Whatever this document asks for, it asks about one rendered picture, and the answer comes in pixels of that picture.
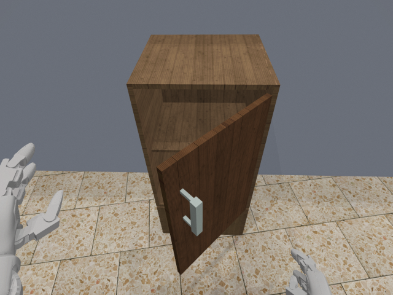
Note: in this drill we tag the robot left forearm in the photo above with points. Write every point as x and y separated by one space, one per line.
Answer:
10 283

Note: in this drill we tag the left robot hand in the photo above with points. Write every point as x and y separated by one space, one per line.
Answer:
14 177

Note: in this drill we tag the right robot hand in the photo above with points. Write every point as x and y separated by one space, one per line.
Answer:
314 283

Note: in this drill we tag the cupboard door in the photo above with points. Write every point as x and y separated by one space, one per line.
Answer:
218 168

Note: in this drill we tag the handle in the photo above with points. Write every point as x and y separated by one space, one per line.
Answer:
196 213

